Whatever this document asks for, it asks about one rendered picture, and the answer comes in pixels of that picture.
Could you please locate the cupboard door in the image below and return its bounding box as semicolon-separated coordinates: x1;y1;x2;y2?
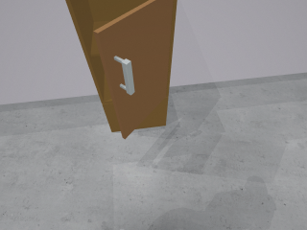
93;0;174;139

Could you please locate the handle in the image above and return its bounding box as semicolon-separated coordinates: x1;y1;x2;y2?
114;56;135;95

